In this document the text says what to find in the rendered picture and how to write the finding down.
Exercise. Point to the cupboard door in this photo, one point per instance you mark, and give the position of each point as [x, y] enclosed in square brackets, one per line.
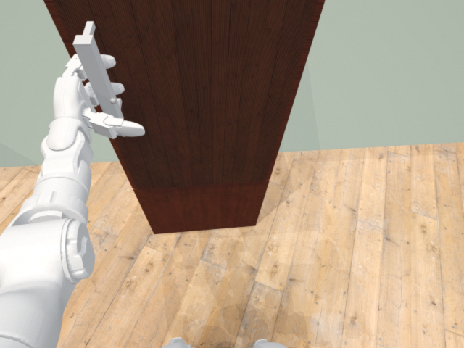
[209, 80]

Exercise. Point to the handle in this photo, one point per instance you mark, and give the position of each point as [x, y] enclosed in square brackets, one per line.
[91, 60]

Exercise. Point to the robot left hand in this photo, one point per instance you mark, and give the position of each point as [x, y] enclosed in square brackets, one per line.
[71, 99]

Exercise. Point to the robot left upper arm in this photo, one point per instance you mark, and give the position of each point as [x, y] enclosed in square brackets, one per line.
[40, 265]

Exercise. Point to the left robot shin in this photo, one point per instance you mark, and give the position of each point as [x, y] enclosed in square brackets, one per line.
[175, 340]

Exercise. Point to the left robot forearm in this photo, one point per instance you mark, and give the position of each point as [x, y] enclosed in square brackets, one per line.
[62, 188]

